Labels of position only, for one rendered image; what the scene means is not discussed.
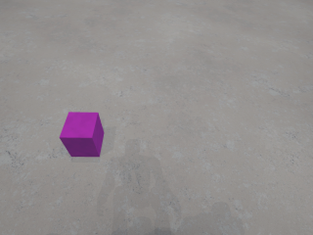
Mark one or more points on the carton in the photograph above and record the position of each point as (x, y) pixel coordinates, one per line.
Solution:
(83, 134)

